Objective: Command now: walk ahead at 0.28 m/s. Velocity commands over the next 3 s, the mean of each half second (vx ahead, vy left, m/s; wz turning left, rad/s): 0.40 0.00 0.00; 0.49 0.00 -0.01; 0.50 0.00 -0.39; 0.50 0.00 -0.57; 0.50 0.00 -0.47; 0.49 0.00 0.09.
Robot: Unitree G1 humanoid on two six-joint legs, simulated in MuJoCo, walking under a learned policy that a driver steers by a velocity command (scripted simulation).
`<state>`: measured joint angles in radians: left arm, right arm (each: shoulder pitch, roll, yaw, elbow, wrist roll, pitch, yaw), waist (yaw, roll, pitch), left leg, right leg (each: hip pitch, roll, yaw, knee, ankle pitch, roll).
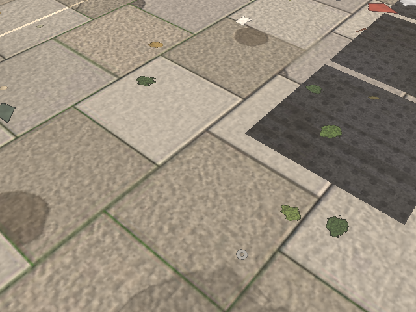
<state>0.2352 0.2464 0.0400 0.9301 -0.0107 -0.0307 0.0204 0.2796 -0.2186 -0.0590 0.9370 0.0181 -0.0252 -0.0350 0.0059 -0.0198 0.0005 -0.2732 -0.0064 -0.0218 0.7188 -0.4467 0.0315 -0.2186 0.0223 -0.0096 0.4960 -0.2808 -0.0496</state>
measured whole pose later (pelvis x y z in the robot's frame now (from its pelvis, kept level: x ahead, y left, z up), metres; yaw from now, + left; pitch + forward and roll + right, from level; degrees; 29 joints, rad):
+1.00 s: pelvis +0.47 -0.02 +0.00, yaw -1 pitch +2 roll -2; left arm 0.37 0.25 0.04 0.99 -0.02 -0.08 0.00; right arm 0.04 -0.25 -0.04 0.84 0.01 -0.09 0.02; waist 0.08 0.03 0.01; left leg -0.64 0.10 -0.02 0.56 0.09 0.01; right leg 0.04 0.07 -0.05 0.20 -0.27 -0.04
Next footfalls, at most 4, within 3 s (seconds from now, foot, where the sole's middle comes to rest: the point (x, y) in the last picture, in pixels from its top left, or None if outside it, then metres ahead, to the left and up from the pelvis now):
0.12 left None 0.05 0.14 -0.78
0.56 right None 0.40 -0.12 -0.78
1.10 left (180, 259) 0.72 0.12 -0.78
1.62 right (261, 207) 0.95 -0.18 -0.78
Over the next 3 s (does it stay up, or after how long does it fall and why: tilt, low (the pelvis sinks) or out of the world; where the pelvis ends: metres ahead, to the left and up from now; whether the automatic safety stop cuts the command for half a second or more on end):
stays up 1.40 -0.49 0.00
